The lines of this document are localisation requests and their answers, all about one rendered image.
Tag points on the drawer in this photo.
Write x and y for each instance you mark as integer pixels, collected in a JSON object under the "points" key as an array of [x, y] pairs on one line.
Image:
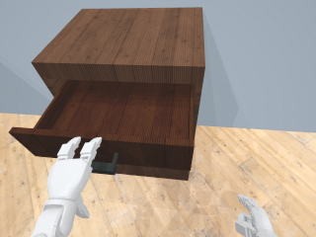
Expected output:
{"points": [[147, 124]]}

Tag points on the right robot hand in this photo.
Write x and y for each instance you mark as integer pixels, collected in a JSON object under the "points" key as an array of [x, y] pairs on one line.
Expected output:
{"points": [[249, 225]]}

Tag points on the handle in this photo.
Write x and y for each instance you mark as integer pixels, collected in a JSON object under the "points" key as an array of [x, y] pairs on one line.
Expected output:
{"points": [[105, 168]]}

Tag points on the robot left forearm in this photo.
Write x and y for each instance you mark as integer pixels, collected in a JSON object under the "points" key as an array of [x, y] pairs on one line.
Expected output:
{"points": [[56, 219]]}

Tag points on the left robot hand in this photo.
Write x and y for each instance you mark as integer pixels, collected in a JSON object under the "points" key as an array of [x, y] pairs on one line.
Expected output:
{"points": [[68, 177]]}

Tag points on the cabinet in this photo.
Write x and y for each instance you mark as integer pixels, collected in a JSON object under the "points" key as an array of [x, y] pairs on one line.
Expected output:
{"points": [[142, 45]]}

